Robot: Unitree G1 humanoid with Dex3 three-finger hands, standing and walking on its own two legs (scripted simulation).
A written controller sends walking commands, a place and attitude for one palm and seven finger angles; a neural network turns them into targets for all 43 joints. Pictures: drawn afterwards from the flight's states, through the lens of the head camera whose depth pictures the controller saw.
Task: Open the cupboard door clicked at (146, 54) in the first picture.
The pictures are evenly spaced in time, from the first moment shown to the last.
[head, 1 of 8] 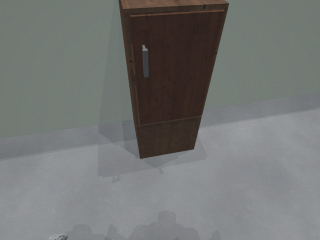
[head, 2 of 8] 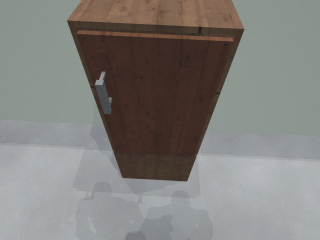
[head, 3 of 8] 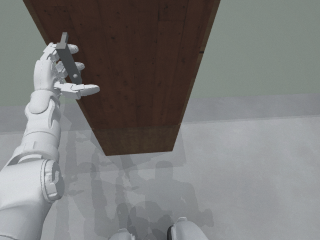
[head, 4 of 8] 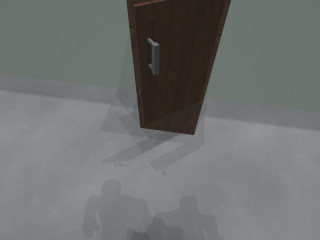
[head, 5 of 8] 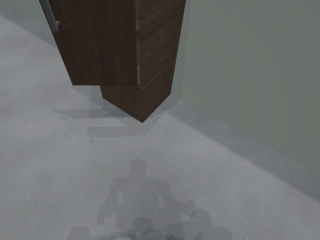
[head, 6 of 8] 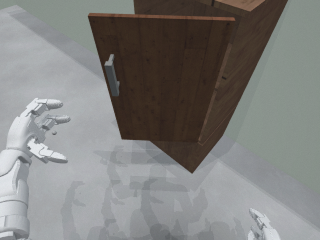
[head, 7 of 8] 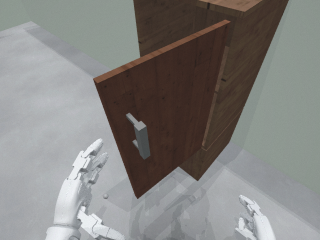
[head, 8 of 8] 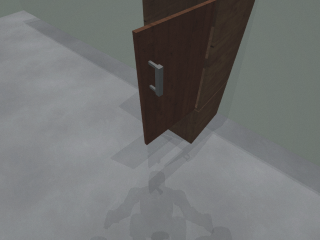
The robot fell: no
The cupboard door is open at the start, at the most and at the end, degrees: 0 83 82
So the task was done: yes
